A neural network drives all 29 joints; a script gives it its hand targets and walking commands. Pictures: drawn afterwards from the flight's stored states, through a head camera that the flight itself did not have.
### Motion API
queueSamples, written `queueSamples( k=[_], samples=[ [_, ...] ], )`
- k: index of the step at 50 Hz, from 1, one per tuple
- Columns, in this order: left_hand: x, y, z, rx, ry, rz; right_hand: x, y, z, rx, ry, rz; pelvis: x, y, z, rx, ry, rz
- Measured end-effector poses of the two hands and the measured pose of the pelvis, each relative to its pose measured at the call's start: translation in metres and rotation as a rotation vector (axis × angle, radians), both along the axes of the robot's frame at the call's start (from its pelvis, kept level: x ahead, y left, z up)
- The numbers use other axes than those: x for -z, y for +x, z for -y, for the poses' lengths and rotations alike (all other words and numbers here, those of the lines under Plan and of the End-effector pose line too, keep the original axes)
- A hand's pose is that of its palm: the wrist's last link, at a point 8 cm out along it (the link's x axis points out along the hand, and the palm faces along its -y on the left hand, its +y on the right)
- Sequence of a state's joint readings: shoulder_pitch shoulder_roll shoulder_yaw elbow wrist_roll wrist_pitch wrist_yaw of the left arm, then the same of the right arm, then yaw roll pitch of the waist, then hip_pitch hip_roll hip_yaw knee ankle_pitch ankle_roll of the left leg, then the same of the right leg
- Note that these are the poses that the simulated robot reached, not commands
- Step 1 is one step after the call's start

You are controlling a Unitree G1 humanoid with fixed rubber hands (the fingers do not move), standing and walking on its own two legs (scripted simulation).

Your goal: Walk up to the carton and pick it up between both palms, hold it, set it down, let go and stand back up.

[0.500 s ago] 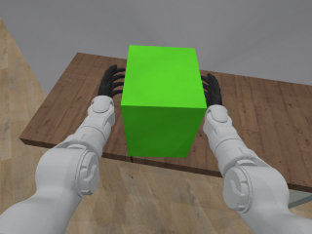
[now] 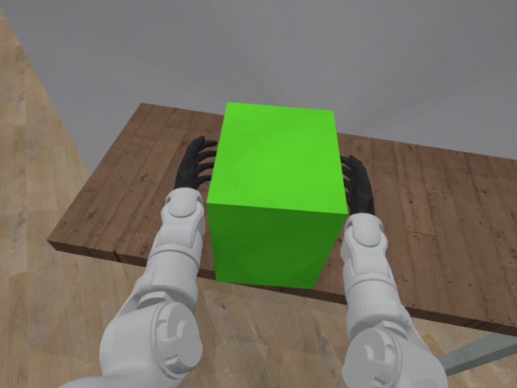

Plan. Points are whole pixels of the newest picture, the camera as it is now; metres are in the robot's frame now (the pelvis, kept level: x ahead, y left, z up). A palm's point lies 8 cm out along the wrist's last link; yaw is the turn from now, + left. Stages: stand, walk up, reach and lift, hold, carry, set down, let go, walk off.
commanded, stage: reach and lift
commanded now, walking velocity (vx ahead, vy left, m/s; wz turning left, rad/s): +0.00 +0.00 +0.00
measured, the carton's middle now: (272, 200) +0.44 -0.02 +0.02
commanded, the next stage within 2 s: none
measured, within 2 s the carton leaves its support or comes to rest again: leaves its support in 1.60 s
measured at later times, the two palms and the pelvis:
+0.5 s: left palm (188, 187) +0.42 +0.12 +0.08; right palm (358, 210) +0.39 -0.15 +0.07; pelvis +0.00 +0.00 +0.00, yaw +0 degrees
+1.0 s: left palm (188, 187) +0.42 +0.12 +0.08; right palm (359, 210) +0.39 -0.15 +0.07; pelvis -0.01 +0.00 +0.00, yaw +1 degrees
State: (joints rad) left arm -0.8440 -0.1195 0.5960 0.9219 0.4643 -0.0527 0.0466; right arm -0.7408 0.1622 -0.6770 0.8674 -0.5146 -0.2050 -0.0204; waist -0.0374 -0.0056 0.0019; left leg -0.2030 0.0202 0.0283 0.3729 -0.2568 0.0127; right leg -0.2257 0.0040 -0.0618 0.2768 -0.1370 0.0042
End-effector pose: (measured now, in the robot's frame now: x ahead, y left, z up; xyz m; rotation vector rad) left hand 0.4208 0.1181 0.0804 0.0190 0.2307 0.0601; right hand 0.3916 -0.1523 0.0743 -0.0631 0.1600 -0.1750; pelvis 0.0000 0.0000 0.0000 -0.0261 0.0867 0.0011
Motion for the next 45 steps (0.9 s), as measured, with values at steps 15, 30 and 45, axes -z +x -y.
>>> queueSamples(
  k=[15, 30, 45],
  samples=[
    [-0.0003, -0.0038, -0.0013, 0.003, 0.001, -0.008, 0.0004, -0.0054, -0.0019, 0.017, 0.008, 0.004, -0.0009, -0.0014, -0.0021, -0.008, 0.002, 0.010],
    [-0.0002, -0.0041, -0.0006, 0.008, -0.002, -0.017, 0.0008, -0.0056, -0.0016, 0.016, 0.017, 0.003, -0.0008, -0.0017, -0.0036, -0.006, 0.001, 0.006],
    [-0.0007, -0.0044, -0.0007, 0.007, 0.006, -0.022, 0.0008, -0.0053, -0.0011, 0.012, 0.020, 0.002, -0.0013, -0.0054, -0.0001, -0.014, 0.002, 0.003]
  ],
)
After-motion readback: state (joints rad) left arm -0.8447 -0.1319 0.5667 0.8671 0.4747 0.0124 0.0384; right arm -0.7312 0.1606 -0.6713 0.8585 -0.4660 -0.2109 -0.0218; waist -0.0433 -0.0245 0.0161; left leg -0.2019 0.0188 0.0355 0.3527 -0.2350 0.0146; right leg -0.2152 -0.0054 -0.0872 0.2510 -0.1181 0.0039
